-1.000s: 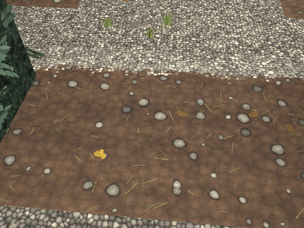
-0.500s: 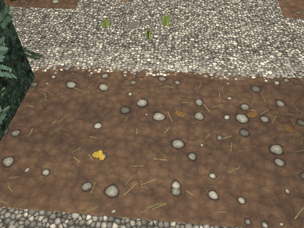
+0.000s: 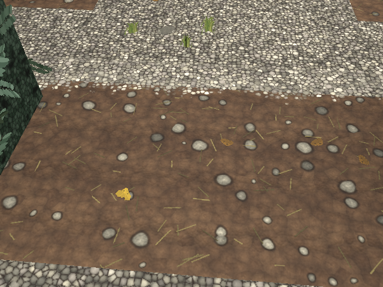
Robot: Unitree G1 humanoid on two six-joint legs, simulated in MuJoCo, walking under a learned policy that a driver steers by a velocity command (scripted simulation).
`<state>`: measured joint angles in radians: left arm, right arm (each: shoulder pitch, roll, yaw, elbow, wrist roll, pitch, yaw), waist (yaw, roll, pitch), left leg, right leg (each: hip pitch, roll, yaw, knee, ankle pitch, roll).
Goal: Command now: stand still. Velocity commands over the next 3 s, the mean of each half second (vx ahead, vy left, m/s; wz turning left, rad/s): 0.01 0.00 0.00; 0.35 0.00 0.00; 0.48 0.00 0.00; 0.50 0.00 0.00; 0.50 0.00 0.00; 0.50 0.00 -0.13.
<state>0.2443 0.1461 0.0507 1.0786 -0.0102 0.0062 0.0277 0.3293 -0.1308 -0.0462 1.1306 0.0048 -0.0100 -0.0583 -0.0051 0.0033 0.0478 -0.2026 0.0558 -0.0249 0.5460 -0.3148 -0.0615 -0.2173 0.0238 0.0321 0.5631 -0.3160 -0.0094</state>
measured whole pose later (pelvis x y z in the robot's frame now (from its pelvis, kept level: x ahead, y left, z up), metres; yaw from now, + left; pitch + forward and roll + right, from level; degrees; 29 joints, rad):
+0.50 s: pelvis +0.01 +0.00 +0.00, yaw +0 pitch -1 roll +0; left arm 0.28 0.15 0.05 1.07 -0.02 0.01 0.03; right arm 0.37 -0.13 -0.05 1.12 0.01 -0.01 -0.06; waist 0.00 0.00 0.03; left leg -0.23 0.05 -0.03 0.60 -0.38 -0.05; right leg -0.24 0.02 0.03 0.60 -0.35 -0.02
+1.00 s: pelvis +0.16 +0.05 +0.01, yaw +0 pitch +3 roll -1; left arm 0.04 0.22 0.06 0.91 -0.02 -0.08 -0.01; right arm 0.55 -0.13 -0.02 1.08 0.00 -0.08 -0.02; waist -0.08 -0.03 -0.02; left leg 0.05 -0.03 0.04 0.23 -0.33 0.05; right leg -0.71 -0.07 -0.01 0.76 0.02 -0.04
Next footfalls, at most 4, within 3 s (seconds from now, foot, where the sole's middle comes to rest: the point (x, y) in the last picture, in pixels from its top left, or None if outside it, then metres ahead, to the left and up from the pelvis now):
1.16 right None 0.45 -0.07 -0.77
1.70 left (157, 220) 0.76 0.16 -0.77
2.28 right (214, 157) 1.07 -0.07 -0.77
2.84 left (164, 108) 1.39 0.17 -0.77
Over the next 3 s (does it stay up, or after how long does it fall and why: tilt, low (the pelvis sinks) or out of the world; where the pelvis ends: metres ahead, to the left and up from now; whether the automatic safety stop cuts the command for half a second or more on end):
stays up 1.30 0.07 0.01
